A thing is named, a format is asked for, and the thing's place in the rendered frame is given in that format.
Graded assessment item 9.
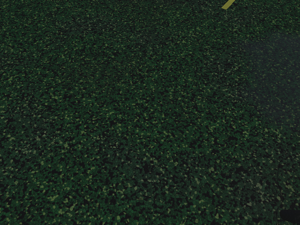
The robot right hand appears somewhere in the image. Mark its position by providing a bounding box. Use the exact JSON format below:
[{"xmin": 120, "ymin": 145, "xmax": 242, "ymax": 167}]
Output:
[{"xmin": 279, "ymin": 209, "xmax": 300, "ymax": 225}]

